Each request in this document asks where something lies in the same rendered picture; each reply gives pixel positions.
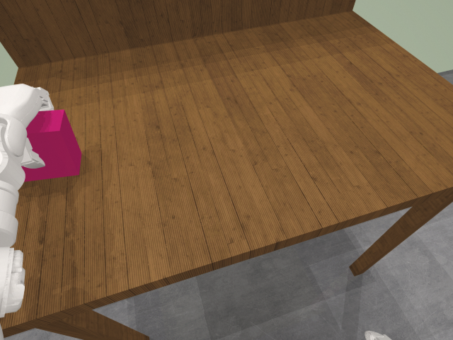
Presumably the left robot forearm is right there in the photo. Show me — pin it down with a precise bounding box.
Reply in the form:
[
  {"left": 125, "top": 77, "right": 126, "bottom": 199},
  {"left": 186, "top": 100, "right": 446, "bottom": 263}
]
[{"left": 0, "top": 113, "right": 27, "bottom": 247}]

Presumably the sponge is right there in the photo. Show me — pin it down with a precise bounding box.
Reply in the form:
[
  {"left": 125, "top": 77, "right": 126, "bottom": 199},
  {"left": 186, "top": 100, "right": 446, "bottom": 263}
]
[{"left": 21, "top": 110, "right": 81, "bottom": 182}]

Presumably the left robot upper arm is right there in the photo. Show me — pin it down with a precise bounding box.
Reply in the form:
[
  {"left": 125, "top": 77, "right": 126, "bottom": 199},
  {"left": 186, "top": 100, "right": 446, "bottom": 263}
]
[{"left": 0, "top": 246, "right": 25, "bottom": 340}]

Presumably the table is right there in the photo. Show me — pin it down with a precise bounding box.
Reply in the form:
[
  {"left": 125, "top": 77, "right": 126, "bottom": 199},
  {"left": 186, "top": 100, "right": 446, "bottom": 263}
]
[{"left": 0, "top": 0, "right": 453, "bottom": 340}]

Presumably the robot left hand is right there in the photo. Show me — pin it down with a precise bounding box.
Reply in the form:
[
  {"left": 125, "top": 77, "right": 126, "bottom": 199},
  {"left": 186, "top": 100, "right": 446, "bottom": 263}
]
[{"left": 0, "top": 84, "right": 54, "bottom": 169}]

